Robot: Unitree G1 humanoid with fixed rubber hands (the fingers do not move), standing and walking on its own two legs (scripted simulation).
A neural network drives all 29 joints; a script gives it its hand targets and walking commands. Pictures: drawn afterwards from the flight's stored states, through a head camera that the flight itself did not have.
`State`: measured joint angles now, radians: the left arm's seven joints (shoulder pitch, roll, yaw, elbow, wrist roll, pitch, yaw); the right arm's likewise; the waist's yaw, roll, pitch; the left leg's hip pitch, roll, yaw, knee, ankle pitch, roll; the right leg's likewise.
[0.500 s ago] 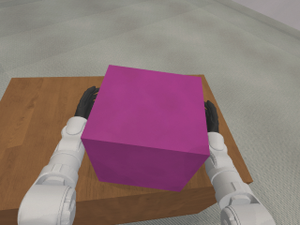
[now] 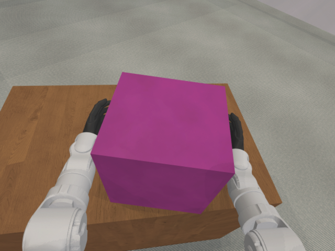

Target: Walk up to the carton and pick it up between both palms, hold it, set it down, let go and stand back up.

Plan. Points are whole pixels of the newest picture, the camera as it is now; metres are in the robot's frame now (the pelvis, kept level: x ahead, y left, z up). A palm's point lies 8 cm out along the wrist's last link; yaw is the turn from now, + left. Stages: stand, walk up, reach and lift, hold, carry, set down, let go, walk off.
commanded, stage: reach and lift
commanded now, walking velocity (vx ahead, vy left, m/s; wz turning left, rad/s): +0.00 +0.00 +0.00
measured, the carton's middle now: (164, 147) +0.38 -0.03 +0.01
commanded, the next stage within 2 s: none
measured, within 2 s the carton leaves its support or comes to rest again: leaves its support in 0.90 s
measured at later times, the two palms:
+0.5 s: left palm (94, 130) +0.42 +0.14 +0.05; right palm (233, 147) +0.35 -0.20 +0.05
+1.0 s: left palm (92, 131) +0.41 +0.14 +0.06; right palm (236, 150) +0.33 -0.20 +0.06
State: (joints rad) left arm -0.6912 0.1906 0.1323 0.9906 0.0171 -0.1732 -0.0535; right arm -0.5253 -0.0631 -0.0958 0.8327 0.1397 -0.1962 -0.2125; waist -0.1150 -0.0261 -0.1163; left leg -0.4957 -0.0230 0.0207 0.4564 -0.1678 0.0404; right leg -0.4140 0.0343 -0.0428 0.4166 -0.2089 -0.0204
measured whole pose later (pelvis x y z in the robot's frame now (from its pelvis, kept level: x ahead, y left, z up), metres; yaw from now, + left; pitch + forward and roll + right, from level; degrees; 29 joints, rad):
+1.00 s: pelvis -0.01 +0.01 +0.00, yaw +0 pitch +11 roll -2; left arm -0.69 0.15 0.18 1.03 0.13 -0.35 -0.04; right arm -0.51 0.02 -0.32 0.89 -0.03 -0.40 -0.13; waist -0.12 -0.03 -0.12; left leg -0.50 -0.02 0.02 0.45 -0.15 0.04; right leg -0.40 0.03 -0.04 0.38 -0.18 -0.02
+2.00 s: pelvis -0.02 +0.01 +0.00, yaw +0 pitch +8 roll -2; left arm -0.66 0.18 0.00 0.74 0.00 0.11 0.07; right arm -0.51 -0.03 -0.25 0.69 0.04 0.01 -0.12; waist -0.11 -0.03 -0.23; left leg -0.45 -0.02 0.02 0.43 -0.13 0.05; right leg -0.35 0.04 -0.04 0.36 -0.16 -0.01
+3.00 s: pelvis -0.03 +0.00 +0.01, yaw +0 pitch +1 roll -1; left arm -0.74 0.14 0.20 0.50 0.09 0.60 0.03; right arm -0.75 -0.09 -0.23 0.77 0.12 0.31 -0.09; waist -0.06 -0.03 -0.18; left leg -0.30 -0.02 0.02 0.39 -0.12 0.05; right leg -0.22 0.04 -0.04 0.36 -0.16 -0.02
